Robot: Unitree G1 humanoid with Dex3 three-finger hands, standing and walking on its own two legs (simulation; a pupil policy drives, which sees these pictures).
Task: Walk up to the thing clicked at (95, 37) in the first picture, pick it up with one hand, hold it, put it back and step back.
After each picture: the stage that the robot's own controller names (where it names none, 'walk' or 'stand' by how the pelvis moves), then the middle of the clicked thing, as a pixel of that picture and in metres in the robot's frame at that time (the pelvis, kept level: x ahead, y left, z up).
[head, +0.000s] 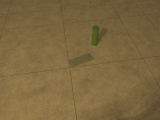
stand; (95, 36) +1.44 -0.12 -0.66
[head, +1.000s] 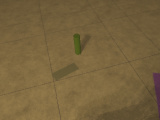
walk; (77, 44) +1.32 +0.17 -0.63
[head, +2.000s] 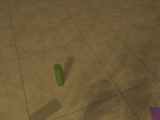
walk; (59, 75) +0.86 +0.28 -0.64
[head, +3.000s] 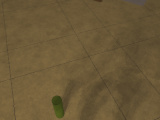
walk; (58, 107) +0.54 +0.21 -0.63
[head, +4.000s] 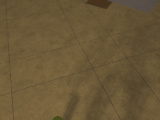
stand; out of the picture +0.41 +0.20 -0.65
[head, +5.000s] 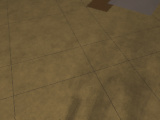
stand; out of the picture +0.40 +0.19 -0.66
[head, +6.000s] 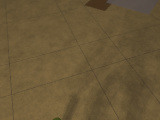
stand; out of the picture +0.42 +0.21 -0.66
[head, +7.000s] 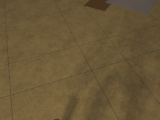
stand; out of the picture +0.41 +0.21 -0.66
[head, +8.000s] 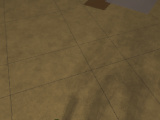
go down; out of the picture +0.40 +0.21 -0.66
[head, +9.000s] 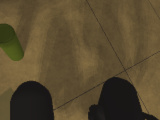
go down; (11, 45) +0.48 +0.26 -0.26
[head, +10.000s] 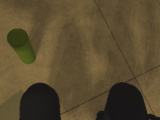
approach; (24, 49) +0.48 +0.25 -0.26
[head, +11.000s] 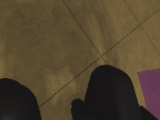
close in; out of the picture +0.46 +0.31 -0.16
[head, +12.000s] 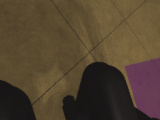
close; out of the picture +0.45 +0.31 -0.16
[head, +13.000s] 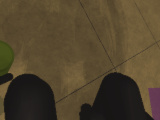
lift; out of the picture +0.35 +0.26 -0.12
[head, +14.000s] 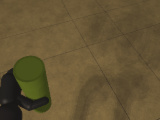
hold; (36, 89) +0.31 +0.16 +0.04
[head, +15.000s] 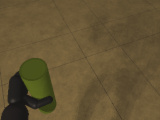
hold; (41, 90) +0.32 +0.15 +0.03
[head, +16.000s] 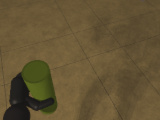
hold; (43, 91) +0.32 +0.15 +0.02
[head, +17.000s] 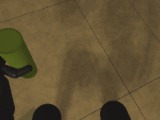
crouch; (20, 59) +0.42 +0.20 -0.04
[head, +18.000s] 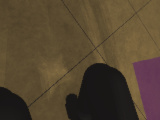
lower; out of the picture +0.45 +0.30 -0.16
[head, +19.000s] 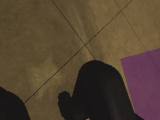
lower; out of the picture +0.45 +0.31 -0.17
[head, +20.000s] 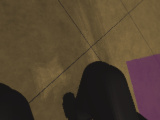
lower; out of the picture +0.44 +0.30 -0.17
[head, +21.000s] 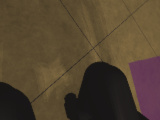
lower; out of the picture +0.43 +0.29 -0.17
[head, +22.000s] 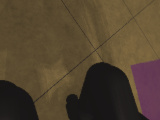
loosen; out of the picture +0.42 +0.28 -0.17
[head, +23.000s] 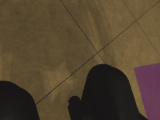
withdraw; out of the picture +0.43 +0.27 -0.17
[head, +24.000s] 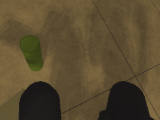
walk; (33, 56) +0.46 +0.22 -0.24
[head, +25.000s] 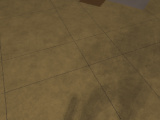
stand; out of the picture +0.38 +0.17 -0.59
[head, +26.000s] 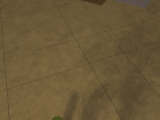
stand; out of the picture +0.41 +0.18 -0.60
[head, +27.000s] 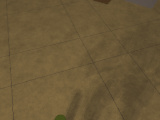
stand; out of the picture +0.40 +0.18 -0.61
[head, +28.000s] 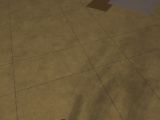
walk; out of the picture +0.41 +0.17 -0.65
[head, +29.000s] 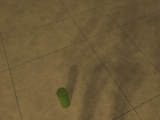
walk; (63, 98) +0.51 +0.18 -0.63
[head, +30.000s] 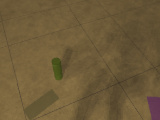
walk; (57, 69) +0.77 +0.21 -0.63
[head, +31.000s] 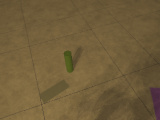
stand; (68, 62) +1.02 +0.24 -0.64
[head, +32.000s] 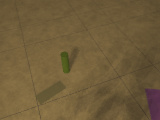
stand; (65, 63) +1.02 +0.21 -0.66
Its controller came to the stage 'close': yes
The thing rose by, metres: 0.68
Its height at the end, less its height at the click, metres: +0.00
